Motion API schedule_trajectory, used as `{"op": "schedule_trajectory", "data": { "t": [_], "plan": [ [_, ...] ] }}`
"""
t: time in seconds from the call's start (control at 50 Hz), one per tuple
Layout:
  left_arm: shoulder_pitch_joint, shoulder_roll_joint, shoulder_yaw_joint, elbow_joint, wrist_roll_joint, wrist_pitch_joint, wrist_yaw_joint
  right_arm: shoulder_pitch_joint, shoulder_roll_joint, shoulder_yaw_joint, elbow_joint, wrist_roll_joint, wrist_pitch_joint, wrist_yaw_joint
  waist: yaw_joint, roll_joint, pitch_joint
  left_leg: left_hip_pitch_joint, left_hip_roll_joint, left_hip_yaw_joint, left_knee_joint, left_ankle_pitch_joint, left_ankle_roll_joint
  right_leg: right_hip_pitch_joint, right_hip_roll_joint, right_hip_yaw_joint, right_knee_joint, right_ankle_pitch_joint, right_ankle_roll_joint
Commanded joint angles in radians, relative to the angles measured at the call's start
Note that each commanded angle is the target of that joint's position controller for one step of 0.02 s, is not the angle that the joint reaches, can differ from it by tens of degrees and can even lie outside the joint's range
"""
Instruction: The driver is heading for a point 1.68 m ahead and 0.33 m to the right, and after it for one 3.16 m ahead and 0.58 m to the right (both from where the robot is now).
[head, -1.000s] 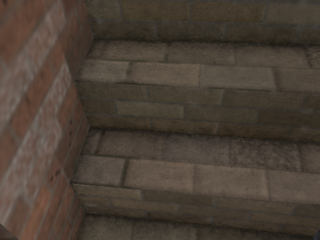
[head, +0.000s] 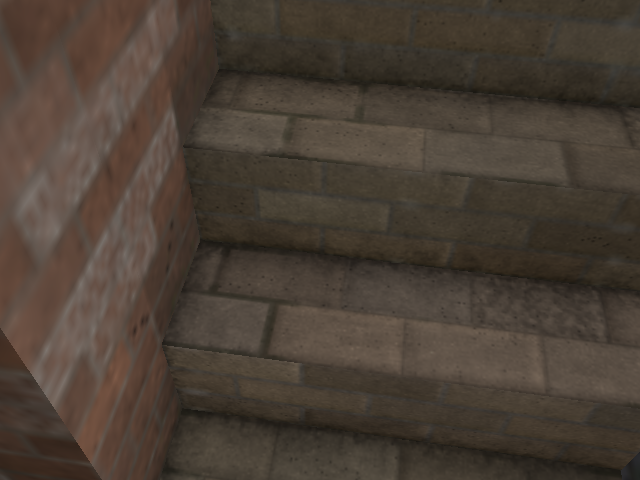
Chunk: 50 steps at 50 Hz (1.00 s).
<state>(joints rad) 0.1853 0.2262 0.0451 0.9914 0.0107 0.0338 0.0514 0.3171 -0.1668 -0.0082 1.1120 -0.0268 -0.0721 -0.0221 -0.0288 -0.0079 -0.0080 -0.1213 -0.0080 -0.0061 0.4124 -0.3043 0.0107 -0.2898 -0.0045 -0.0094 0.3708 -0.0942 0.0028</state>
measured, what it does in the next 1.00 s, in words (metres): stands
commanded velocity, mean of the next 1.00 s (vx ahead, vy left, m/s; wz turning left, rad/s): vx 0.03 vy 0.00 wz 0.00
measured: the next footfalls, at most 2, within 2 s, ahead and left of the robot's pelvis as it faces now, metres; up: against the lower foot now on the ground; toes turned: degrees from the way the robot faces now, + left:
left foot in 1.32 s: +0.10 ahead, +0.13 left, +0.00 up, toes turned +2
right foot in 1.78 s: +0.15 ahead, -0.24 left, +0.00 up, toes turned +1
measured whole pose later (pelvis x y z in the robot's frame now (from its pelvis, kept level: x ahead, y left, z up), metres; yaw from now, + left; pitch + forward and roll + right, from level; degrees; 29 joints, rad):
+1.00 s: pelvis +0.03 +0.01 +0.00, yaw +0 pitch +0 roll -1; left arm 0.22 0.21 0.02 1.05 0.00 0.01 0.05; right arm 0.34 -0.17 0.02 1.06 -0.02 -0.07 -0.05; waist -0.01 0.01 -0.01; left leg -0.06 -0.01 -0.01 0.38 -0.32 0.02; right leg -0.25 0.00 -0.01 0.38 -0.14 0.01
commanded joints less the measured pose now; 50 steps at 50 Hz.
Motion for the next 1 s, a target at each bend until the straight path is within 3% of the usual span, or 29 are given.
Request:
{"op": "schedule_trajectory", "data": {
  "t": [0.02,0.24,0.8,0.82,0.84,0.86,0.9,0.94,0.96,1.0],
  "plan": [
    [0.010,0.098,0.016,-0.031,0.001,-0.010,0.003,0.080,-0.103,-0.017,-0.011,-0.002,-0.005,-0.004,-0.005,0.031,0.024,-0.185,0.082,-0.067,-0.123,0.108,-0.009,0.174,-0.066,0.083,-0.020,0.085,-0.051],
    [-0.001,0.102,0.015,-0.028,-0.002,-0.010,-0.004,0.080,-0.113,-0.014,-0.028,0.004,-0.007,0.003,-0.005,0.035,-0.002,-0.153,0.085,-0.060,-0.110,0.189,-0.010,0.200,-0.071,0.081,-0.009,0.178,-0.053],
    [-0.014,0.113,0.016,-0.010,-0.002,-0.007,-0.003,0.097,-0.127,-0.009,-0.055,-0.001,-0.002,0.003,-0.006,0.028,0.017,-0.156,0.085,-0.058,-0.126,0.114,-0.010,0.194,-0.076,0.084,-0.020,0.144,-0.044],
    [-0.007,0.103,0.013,-0.004,-0.001,-0.006,-0.002,0.102,-0.116,-0.005,-0.051,-0.003,-0.002,0.002,-0.003,0.030,0.003,-0.153,0.082,-0.056,-0.141,0.068,-0.007,0.203,-0.073,0.081,-0.031,0.096,-0.042],
    [0.051,0.039,-0.014,0.019,0.008,-0.024,-0.006,0.068,-0.044,0.023,-0.051,0.008,-0.003,-0.036,0.052,0.056,0.006,-0.171,0.118,-0.103,-0.198,0.027,0.017,0.262,-0.095,0.067,-0.037,0.045,-0.032],
    [0.059,0.036,-0.019,0.035,0.011,-0.031,-0.005,0.042,-0.053,0.028,-0.062,0.006,-0.004,-0.050,0.055,0.053,0.038,-0.186,0.113,-0.095,-0.220,-0.029,0.027,0.260,-0.079,0.063,-0.039,0.016,-0.027],
    [0.033,0.063,-0.024,0.035,0.013,-0.042,-0.005,0.022,-0.091,0.024,-0.075,0.001,-0.003,-0.056,0.050,0.044,0.069,-0.176,0.105,-0.088,-0.235,-0.080,0.037,0.236,-0.073,0.066,-0.047,-0.003,-0.028],
    [0.018,0.081,-0.026,0.031,0.008,-0.055,-0.006,0.039,-0.100,0.022,-0.076,0.004,-0.004,-0.052,0.038,0.042,0.077,-0.130,0.097,-0.079,-0.231,-0.070,0.040,0.200,-0.075,0.072,-0.059,-0.006,-0.034],
    [-0.041,0.182,0.014,0.018,-0.027,-0.039,0.001,0.069,-0.182,-0.008,-0.081,0.010,0.000,-0.028,-0.007,-0.008,0.099,-0.120,0.047,-0.017,-0.144,-0.095,0.027,0.124,-0.031,0.065,-0.038,-0.121,-0.043],
    [-0.018,0.140,0.011,0.009,-0.030,-0.025,0.015,0.098,-0.134,-0.008,-0.082,0.017,-0.005,-0.015,-0.002,0.021,0.083,-0.166,0.044,-0.026,-0.113,-0.186,0.051,0.104,-0.028,0.063,-0.012,-0.291,-0.069]
  ]
}}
